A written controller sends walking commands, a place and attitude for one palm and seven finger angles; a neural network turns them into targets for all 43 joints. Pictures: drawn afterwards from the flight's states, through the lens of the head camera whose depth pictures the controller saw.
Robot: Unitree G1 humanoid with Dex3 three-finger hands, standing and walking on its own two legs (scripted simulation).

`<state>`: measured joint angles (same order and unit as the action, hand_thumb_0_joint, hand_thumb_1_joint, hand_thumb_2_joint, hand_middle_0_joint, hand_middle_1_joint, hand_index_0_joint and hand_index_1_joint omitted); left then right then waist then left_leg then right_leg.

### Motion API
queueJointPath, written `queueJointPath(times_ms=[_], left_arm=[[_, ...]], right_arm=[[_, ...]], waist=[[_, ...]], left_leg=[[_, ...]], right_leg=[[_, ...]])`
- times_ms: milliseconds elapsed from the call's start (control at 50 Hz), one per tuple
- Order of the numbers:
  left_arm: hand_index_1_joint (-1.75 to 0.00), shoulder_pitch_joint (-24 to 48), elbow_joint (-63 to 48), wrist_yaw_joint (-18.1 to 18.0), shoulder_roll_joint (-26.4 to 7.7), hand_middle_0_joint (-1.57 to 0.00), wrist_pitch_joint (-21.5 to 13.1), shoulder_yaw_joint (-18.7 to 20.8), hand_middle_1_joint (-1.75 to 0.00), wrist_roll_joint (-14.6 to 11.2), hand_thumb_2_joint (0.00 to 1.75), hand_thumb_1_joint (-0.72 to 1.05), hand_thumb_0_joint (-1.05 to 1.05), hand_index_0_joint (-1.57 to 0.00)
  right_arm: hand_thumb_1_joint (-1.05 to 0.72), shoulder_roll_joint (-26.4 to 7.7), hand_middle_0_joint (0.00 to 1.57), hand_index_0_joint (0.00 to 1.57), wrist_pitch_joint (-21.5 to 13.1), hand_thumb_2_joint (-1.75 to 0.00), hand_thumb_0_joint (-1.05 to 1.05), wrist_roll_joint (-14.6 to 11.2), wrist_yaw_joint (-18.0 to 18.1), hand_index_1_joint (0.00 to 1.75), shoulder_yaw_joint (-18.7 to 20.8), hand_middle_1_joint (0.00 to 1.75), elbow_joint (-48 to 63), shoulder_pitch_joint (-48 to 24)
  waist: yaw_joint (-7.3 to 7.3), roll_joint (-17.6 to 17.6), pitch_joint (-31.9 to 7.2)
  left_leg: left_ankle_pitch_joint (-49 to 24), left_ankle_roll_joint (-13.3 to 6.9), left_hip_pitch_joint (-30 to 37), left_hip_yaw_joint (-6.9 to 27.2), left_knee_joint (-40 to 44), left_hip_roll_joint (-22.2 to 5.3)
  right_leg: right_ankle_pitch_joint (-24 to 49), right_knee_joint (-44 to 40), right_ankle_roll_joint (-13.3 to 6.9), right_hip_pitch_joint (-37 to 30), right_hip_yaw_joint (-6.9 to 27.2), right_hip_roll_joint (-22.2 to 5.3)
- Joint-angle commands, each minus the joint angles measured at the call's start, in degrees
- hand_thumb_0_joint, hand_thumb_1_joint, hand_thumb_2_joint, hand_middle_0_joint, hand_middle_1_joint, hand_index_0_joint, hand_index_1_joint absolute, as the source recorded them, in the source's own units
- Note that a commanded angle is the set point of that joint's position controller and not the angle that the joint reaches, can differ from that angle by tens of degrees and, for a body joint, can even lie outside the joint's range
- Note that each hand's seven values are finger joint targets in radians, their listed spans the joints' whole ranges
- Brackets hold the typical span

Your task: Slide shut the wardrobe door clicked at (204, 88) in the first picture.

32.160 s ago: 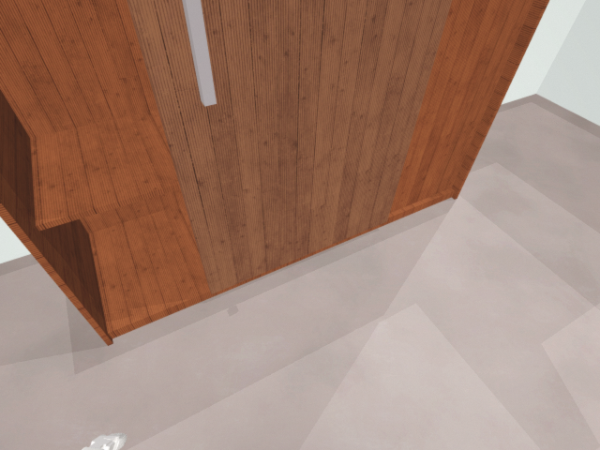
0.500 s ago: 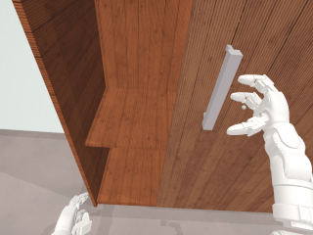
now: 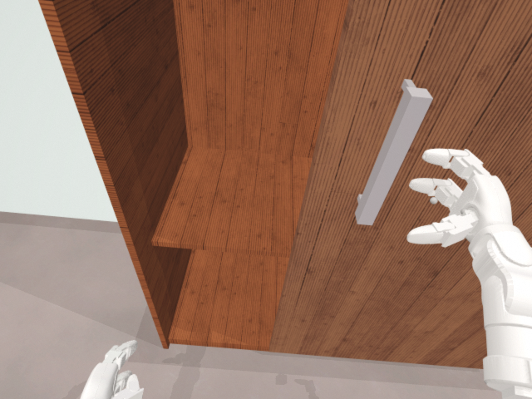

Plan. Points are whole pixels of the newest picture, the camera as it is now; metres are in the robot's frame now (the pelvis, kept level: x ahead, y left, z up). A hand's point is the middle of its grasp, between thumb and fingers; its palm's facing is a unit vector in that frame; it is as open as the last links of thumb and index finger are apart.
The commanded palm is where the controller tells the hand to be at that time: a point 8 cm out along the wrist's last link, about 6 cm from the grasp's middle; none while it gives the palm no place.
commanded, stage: move the hooked fingers beside the handle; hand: right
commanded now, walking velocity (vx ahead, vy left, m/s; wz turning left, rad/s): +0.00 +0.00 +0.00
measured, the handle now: (383, 158) +0.44 -0.14 +0.18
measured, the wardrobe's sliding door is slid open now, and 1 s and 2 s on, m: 0.37 0.37 0.37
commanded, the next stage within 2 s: none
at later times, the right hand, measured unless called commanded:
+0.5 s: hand (443, 182) +0.37 -0.20 +0.21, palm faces +0.02 +1.00 -0.04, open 14.0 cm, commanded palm +0.35 -0.26 +0.19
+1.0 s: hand (445, 197) +0.37 -0.22 +0.18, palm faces +0.02 +1.00 -0.04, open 14.0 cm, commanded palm +0.34 -0.26 +0.19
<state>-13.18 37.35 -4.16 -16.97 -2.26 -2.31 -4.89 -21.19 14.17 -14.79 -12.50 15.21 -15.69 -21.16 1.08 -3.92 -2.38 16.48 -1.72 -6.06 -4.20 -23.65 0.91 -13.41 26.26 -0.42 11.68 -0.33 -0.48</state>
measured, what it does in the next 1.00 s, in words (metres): stands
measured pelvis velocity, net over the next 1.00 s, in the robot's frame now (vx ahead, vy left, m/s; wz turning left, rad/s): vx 0.00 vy -0.01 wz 0.00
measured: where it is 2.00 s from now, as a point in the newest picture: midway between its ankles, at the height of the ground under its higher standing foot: outside the picture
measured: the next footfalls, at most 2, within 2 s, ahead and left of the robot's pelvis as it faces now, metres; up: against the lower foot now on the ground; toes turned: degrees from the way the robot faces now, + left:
none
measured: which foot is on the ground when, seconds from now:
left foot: down 0.00-1.00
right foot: down 0.00-1.00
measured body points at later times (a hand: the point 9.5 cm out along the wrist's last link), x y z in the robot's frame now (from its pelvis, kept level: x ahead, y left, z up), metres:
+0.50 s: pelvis +0.00 +0.00 +0.00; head -0.02 +0.01 +0.45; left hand +0.14 +0.25 -0.10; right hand +0.36 -0.25 +0.21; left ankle -0.04 +0.10 -0.74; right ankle +0.01 -0.12 -0.74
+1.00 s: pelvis +0.00 -0.01 +0.00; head -0.02 +0.01 +0.45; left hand +0.16 +0.24 -0.09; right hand +0.37 -0.27 +0.18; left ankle -0.04 +0.10 -0.74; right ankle +0.01 -0.12 -0.74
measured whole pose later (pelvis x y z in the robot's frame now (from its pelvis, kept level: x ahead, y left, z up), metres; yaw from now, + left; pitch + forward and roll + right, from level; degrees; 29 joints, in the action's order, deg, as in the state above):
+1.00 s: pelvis +0.00 -0.01 +0.00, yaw +0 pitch +0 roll +1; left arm -11.9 36.8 -4.3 -16.1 -2.9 -3.3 -5.3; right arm -23.8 15.8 -14.3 -13.2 15.2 -23.7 -26.7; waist 1.1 -3.8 -2.6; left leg 16.1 -0.9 -7.4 -3.9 -23.9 0.3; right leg -13.4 27.0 -1.3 13.3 -0.6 0.1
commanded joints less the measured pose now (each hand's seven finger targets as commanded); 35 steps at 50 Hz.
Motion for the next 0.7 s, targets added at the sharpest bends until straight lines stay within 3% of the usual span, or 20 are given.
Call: queueJointPath(times_ms=[0,20,40,80,100,140,200,220,260,340,400,420,440,480,520,540,600,620,640,680], left_arm=[[-0.30,7.48,-9.42,-0.36,-5.80,-0.20,-4.27,2.51,-0.30,0.87,0.90,0.90,0.00,-0.20],[-0.30,7.46,-8.95,-0.21,-5.83,-0.20,-4.40,2.45,-0.30,0.83,0.90,0.90,0.00,-0.20],[-0.30,7.48,-8.76,-0.26,-5.42,-0.20,-4.59,2.28,-0.30,0.99,0.90,0.90,0.00,-0.20],[-0.30,7.22,-7.89,-0.48,-5.56,-0.20,-4.64,2.16,-0.30,0.81,0.90,0.90,0.00,-0.20],[-0.30,7.46,-7.82,-0.49,-5.47,-0.20,-4.58,1.99,-0.30,0.68,0.90,0.90,0.00,-0.20],[-0.30,7.32,-7.38,-0.42,-5.61,-0.20,-4.27,1.89,-0.30,0.16,0.90,0.90,0.00,-0.20],[-0.30,6.86,-7.95,-0.70,-6.47,-0.20,-3.55,2.00,-0.30,-0.27,0.90,0.90,0.00,-0.20],[-0.30,6.42,-7.66,-0.64,-6.79,-0.20,-3.38,2.24,-0.30,-0.15,0.90,0.90,0.00,-0.20],[-0.30,6.51,-8.63,-0.76,-6.82,-0.20,-3.27,2.29,-0.30,-0.05,0.90,0.90,0.00,-0.20],[-0.30,6.60,-9.99,-0.33,-5.53,-0.20,-4.54,2.33,-0.30,0.88,0.90,0.90,0.00,-0.20],[-0.30,6.38,-9.38,-0.19,-5.10,-0.20,-5.63,2.24,-0.30,1.30,0.90,0.90,0.00,-0.20],[-0.30,6.02,-8.53,-0.01,-5.44,-0.20,-5.66,2.29,-0.30,1.19,0.90,0.90,0.00,-0.20],[-0.30,6.39,-8.14,-0.05,-5.23,-0.20,-5.57,2.17,-0.30,0.96,0.90,0.90,0.00,-0.20],[-0.30,5.94,-7.21,-0.39,-6.09,-0.20,-4.63,2.11,-0.30,0.37,0.90,0.90,0.00,-0.20],[-0.30,5.61,-7.13,-0.43,-6.77,-0.20,-3.64,2.18,-0.30,-0.19,0.90,0.90,0.00,-0.20],[-0.30,5.82,-7.83,-0.52,-6.86,-0.20,-3.31,1.98,-0.30,-0.39,0.90,0.90,0.00,-0.20],[-0.30,6.19,-9.82,-0.41,-6.73,-0.20,-3.38,2.48,-0.30,-0.24,0.90,0.90,0.00,-0.20],[-0.30,6.54,-10.13,-0.23,-6.20,-0.20,-3.71,2.52,-0.30,-0.03,0.90,0.90,0.00,-0.20],[-0.30,6.25,-10.55,-0.15,-6.13,-0.20,-4.27,2.84,-0.30,0.33,0.90,0.90,0.00,-0.20],[-0.30,6.30,-10.80,-0.17,-5.42,-0.20,-5.44,2.63,-0.30,1.04,0.90,0.90,0.00,-0.20]], right_arm=[[0.50,-16.79,0.30,0.30,-8.24,-0.30,0.00,-0.58,1.44,1.20,8.20,1.20,20.31,-27.94],[0.50,-18.01,0.30,0.30,-9.08,-0.30,0.00,-0.69,1.85,1.20,8.65,1.20,20.74,-27.89],[0.50,-16.67,0.30,0.30,-9.84,-0.30,0.00,-0.56,1.95,1.20,7.97,1.20,21.00,-29.06],[0.50,-16.49,0.30,0.30,-9.61,-0.30,0.00,-0.27,1.86,1.20,7.97,1.20,16.20,-27.82],[0.50,-13.96,0.30,0.30,-8.80,-0.30,0.00,-0.11,1.35,1.20,5.58,1.20,13.85,-27.02],[0.50,-10.45,0.30,0.30,-6.26,-0.30,0.00,-0.18,0.46,1.20,2.21,1.20,7.15,-24.41],[0.50,-9.32,0.30,0.30,-2.56,-0.30,0.00,-0.15,-1.08,1.20,0.74,1.20,0.30,-22.30],[0.50,-11.08,0.30,0.30,-2.16,-0.30,0.00,-0.50,-1.08,1.20,2.55,1.20,-1.03,-21.52],[0.50,-13.33,0.30,0.30,-2.96,-0.30,0.00,-0.45,-1.22,1.20,4.05,1.20,1.91,-25.26],[0.50,-18.00,0.30,0.30,-10.25,-0.30,0.00,0.11,1.09,1.20,7.64,1.20,17.92,-33.00],[0.50,-17.55,0.30,0.30,-13.46,-0.30,0.00,0.16,2.00,1.20,8.60,1.20,20.57,-31.40],[0.50,-17.67,0.30,0.30,-12.88,-0.30,0.00,-0.01,2.03,1.20,8.27,1.20,17.88,-29.42],[0.50,-14.55,0.30,0.30,-11.76,-0.30,0.00,0.00,1.51,1.20,6.29,1.20,14.82,-27.92],[0.50,-13.81,0.30,0.30,-7.29,-0.30,0.00,-0.13,0.45,1.20,6.01,1.20,3.78,-22.19],[0.50,-12.11,0.30,0.30,-2.89,-0.30,0.00,-0.09,-0.86,1.20,3.90,1.20,-3.62,-18.48],[0.50,-10.45,0.30,0.30,-1.52,-0.30,0.00,-0.04,-1.53,1.20,2.08,1.20,-3.92,-18.90],[0.50,-11.61,0.30,0.30,-1.90,-0.30,0.00,-0.16,-1.85,1.20,2.60,1.20,3.92,-22.18],[0.50,-10.96,0.30,0.30,-3.74,-0.30,0.00,-0.76,-1.39,1.20,2.04,1.20,8.99,-23.86],[0.50,-14.61,0.30,0.30,-6.35,-0.30,0.00,-0.58,-0.69,1.20,4.68,1.20,16.59,-28.07],[0.50,-17.22,0.30,0.30,-11.26,-0.30,0.00,-0.74,0.85,1.20,7.63,1.20,26.62,-30.69]], waist=[[-0.12,2.67,-17.22],[-0.35,1.76,-17.14],[0.21,0.83,-17.38],[0.48,0.19,-14.18],[0.64,-0.54,-12.24],[1.12,0.86,-7.15],[1.00,4.31,-4.99],[0.56,6.61,-5.87],[0.55,6.26,-9.25],[0.00,0.40,-19.82],[-0.34,-1.71,-21.75],[-0.61,-0.24,-19.91],[0.23,-1.08,-16.17],[0.23,2.88,-7.34],[-0.24,5.06,-2.81],[0.37,5.05,-2.32],[0.22,4.03,-8.76],[0.26,3.11,-11.14],[0.29,1.55,-16.52],[-0.08,-0.34,-23.03]], left_leg=[[-22.80,0.96,-0.38,2.30,2.23,-0.27],[-23.31,0.89,0.02,2.49,2.28,-0.40],[-23.16,1.02,-0.22,2.56,2.28,-0.32],[-21.25,0.93,-1.85,2.44,2.79,-0.15],[-20.06,0.88,-2.96,2.36,3.01,-0.14],[-17.03,0.93,-5.13,2.15,3.73,-0.19],[-13.98,1.12,-6.86,1.96,4.09,-0.37],[-15.36,1.08,-5.63,1.90,3.89,-0.47],[-16.33,1.27,-4.64,2.20,3.34,-0.65],[-21.10,0.91,-0.53,2.83,2.05,-0.48],[-24.26,0.70,0.47,2.53,1.24,-0.18],[-24.14,0.61,0.24,2.22,1.63,-0.16],[-23.22,0.82,-1.42,2.28,2.08,-0.12],[-18.01,0.95,-4.42,1.83,3.45,0.04],[-14.80,0.79,-5.81,1.56,4.09,-0.22],[-13.86,0.98,-6.61,1.46,4.05,-0.40],[-16.43,0.83,-5.16,1.40,2.95,-0.44],[-18.00,0.71,-3.98,1.53,2.66,-0.47],[-19.75,0.69,-2.72,1.84,2.31,-0.33],[-22.71,0.66,-0.94,1.97,1.45,-0.10]], right_leg=[[17.52,-0.82,-3.03,-11.76,2.03,1.22],[17.99,-0.62,-2.97,-11.46,1.79,1.17],[17.73,-0.87,-3.00,-12.31,1.77,1.17],[16.11,-1.07,-2.83,-11.62,1.66,0.99],[14.96,-1.29,-2.72,-11.15,1.62,1.04],[11.02,-1.48,-2.71,-8.35,1.38,0.94],[7.80,-1.60,-2.71,-5.43,1.52,1.03],[8.55,-1.16,-2.77,-4.76,1.35,0.99],[9.44,-0.90,-2.83,-5.33,1.37,1.16],[16.28,-0.28,-2.95,-11.64,2.01,1.17],[21.44,-0.37,-2.76,-15.06,2.26,0.84],[21.38,-0.39,-2.70,-13.68,2.34,0.78],[19.36,-0.67,-2.71,-13.01,1.89,0.58],[12.51,-1.77,-2.62,-7.49,1.61,0.44],[8.67,-2.10,-2.59,-3.46,1.21,0.77],[7.64,-2.28,-2.53,-3.12,1.22,0.68],[11.26,-1.20,-2.65,-5.91,1.74,0.72],[13.07,-0.53,-2.76,-7.15,1.76,0.78],[15.64,-0.21,-2.85,-10.52,2.26,0.79],[21.40,-0.04,-2.76,-15.79,2.93,0.69]])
